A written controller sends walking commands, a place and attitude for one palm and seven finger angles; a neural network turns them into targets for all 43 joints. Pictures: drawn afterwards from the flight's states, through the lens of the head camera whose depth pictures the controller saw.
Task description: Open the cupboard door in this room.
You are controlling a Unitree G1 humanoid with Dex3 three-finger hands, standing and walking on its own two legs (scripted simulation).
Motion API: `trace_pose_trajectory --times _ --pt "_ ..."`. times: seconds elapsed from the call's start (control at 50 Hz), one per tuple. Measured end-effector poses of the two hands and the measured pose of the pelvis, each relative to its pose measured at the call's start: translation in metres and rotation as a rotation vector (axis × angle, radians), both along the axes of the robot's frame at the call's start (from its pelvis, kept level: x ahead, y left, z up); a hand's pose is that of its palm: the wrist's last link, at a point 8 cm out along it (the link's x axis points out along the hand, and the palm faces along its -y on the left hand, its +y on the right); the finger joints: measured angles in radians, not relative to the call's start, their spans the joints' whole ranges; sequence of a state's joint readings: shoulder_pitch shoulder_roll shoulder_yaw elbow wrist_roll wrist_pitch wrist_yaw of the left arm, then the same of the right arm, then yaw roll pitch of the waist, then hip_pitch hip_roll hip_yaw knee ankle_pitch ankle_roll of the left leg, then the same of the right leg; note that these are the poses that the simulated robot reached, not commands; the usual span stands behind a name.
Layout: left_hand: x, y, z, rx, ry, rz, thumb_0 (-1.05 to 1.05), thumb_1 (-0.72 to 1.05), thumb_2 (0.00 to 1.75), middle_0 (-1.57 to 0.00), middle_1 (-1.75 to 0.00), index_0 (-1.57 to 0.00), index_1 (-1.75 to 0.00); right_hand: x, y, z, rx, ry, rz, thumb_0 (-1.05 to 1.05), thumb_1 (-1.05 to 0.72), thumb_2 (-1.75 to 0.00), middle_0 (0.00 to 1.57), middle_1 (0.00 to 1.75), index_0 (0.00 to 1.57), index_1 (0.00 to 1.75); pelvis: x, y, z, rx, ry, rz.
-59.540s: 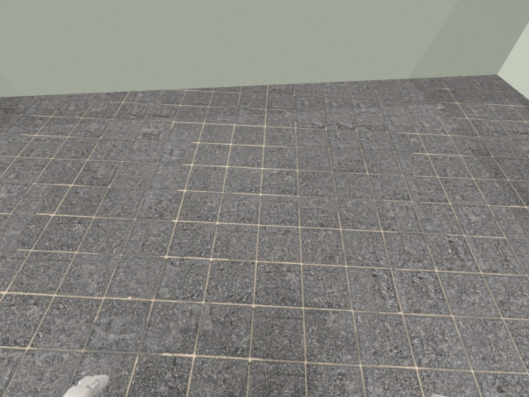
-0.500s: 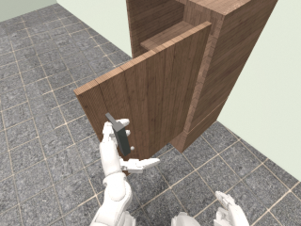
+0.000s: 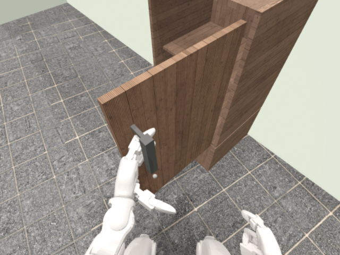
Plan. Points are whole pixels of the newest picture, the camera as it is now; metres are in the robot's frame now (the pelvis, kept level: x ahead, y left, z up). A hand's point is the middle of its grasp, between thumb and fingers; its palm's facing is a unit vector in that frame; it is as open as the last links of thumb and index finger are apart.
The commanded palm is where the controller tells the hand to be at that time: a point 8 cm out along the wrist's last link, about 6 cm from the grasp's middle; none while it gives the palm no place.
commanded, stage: slide the hand sideways off the handle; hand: left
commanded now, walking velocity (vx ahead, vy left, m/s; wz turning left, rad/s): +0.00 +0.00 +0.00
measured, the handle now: (144, 150) +0.35 +0.08 +0.04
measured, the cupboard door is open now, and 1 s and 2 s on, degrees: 89 90 90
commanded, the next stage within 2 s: draw the hand back to the body in 1.06 s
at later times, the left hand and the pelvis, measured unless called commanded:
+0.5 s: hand (134, 198) +0.23 +0.09 +0.04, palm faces -0.08 -1.00 -0.01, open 16.3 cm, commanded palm +0.21 +0.14 +0.04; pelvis +0.00 +0.01 -0.01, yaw -1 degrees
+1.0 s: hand (113, 211) +0.21 +0.13 +0.04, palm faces -0.07 -1.00 -0.02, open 16.3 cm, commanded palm +0.18 +0.19 +0.04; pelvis +0.01 +0.01 -0.02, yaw +0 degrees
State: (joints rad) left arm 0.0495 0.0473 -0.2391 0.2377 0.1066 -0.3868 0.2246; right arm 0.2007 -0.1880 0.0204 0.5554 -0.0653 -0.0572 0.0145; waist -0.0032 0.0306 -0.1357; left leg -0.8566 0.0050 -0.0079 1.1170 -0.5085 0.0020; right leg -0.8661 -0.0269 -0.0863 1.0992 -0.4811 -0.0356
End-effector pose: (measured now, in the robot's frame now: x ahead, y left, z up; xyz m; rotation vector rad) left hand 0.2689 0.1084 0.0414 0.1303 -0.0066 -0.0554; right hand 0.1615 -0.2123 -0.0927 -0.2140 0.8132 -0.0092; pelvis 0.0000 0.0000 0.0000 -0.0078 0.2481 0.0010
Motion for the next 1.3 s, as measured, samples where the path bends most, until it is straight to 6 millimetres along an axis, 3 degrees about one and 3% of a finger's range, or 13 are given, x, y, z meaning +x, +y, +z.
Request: trace_pose_trajectory --times 0.06,0.16,0.28,0.38,0.54,0.72,0.9,1.12,1.22,1.3 --pt "-0.005 0.005 0.002 -0.035 0.018 -0.131 -0.01 -0.49 0.30 -0.25 -0.38 -0.18 -0.41 -0.004 -0.004 0.001 -0.003 -0.012 -0.025 0.01 -0.90 -0.89 0.20 0.30 0.21 0.30 -0.002 0.003 0.000 -0.005 -0.013 -0.001" --pt "-0.016 0.009 0.005 -0.189 0.055 -0.075 -0.01 -0.50 0.30 -0.19 -0.33 -0.16 -0.35 -0.006 -0.005 0.009 -0.008 -0.038 -0.046 0.01 -0.90 -0.89 0.20 0.30 0.20 0.30 -0.002 0.009 0.003 -0.003 -0.020 -0.010" --pt "-0.030 0.011 0.002 -0.148 0.025 -0.044 -0.01 -0.50 0.30 -0.17 -0.31 -0.16 -0.32 0.000 -0.003 0.014 -0.020 -0.068 -0.018 0.01 -0.90 -0.89 0.20 0.30 0.20 0.30 -0.002 0.011 -0.004 -0.001 -0.006 -0.012" --pt "-0.040 0.025 -0.002 -0.115 0.026 -0.039 -0.01 -0.50 0.30 -0.16 -0.30 -0.16 -0.31 0.007 0.002 0.012 -0.015 -0.082 -0.012 0.01 -0.90 -0.89 0.20 0.30 0.20 0.30 -0.003 0.011 -0.009 -0.007 -0.003 -0.011" --pt "-0.054 0.039 0.006 -0.127 0.035 -0.022 -0.01 -0.50 0.30 -0.16 -0.30 -0.16 -0.31 0.015 0.013 0.011 0.007 -0.109 -0.003 0.01 -0.90 -0.89 0.20 0.30 0.20 0.30 0.000 0.014 -0.010 -0.015 0.001 -0.005" --pt "-0.061 0.048 -0.001 -0.108 0.069 -0.024 -0.01 -0.50 0.30 -0.16 -0.30 -0.16 -0.31 0.020 0.011 0.008 -0.003 -0.112 0.001 0.01 -0.90 -0.89 0.20 0.30 0.21 0.30 0.004 0.012 -0.015 -0.015 0.018 -0.006" --pt "-0.073 0.073 0.001 -0.103 0.078 0.024 -0.01 -0.50 0.30 -0.16 -0.30 -0.16 -0.30 0.024 -0.001 0.009 -0.030 -0.116 -0.019 0.01 -0.90 -0.89 0.20 0.30 0.21 0.30 0.010 0.008 -0.017 -0.022 0.028 -0.002" --pt "-0.080 0.081 -0.004 -0.104 0.096 -0.011 -0.01 -0.50 0.30 -0.15 -0.30 -0.15 -0.30 0.030 -0.005 0.006 -0.046 -0.140 -0.032 0.01 -0.90 -0.89 0.20 0.30 0.21 0.30 0.009 0.008 -0.023 -0.027 0.040 -0.001" --pt "-0.078 0.084 0.000 -0.108 0.072 -0.005 -0.01 -0.50 0.30 -0.15 -0.30 -0.15 -0.30 0.029 -0.002 0.004 -0.041 -0.145 -0.031 0.01 -0.90 -0.89 0.20 0.30 0.21 0.30 0.008 0.008 -0.025 -0.030 0.041 0.000" --pt "-0.076 0.090 0.017 -0.073 0.054 -0.017 -0.01 -0.50 0.30 -0.16 -0.30 -0.15 -0.30 0.027 0.002 0.008 -0.027 -0.139 -0.047 0.01 -0.90 -0.89 0.20 0.30 0.21 0.30 0.009 0.009 -0.020 -0.031 0.021 -0.002"
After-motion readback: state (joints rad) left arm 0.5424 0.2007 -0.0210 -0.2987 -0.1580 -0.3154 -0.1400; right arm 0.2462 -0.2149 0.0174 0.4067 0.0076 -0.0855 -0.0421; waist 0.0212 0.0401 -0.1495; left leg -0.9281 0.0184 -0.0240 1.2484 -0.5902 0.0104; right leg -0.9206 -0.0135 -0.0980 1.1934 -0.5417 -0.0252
